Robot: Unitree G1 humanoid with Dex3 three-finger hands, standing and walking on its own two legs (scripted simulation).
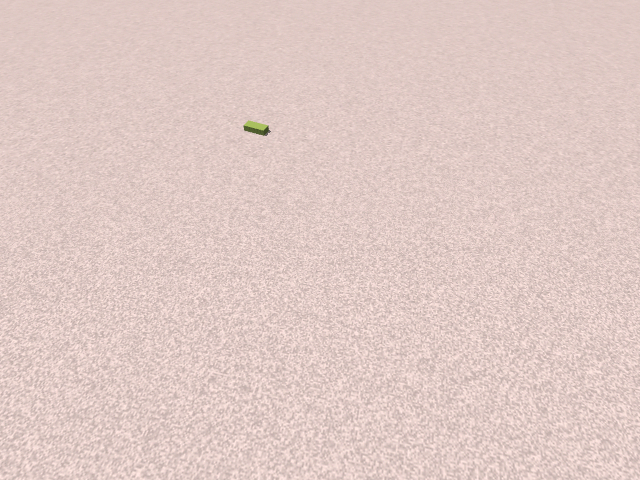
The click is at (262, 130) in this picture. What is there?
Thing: flat box
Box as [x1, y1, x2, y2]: [243, 120, 268, 135]
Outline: 243,125 244,130 263,135 268,130 267,125 248,120
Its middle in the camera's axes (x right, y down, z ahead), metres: -0.37 -0.67 +2.22
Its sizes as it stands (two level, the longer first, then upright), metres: 0.130 0.057 0.033
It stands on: the floor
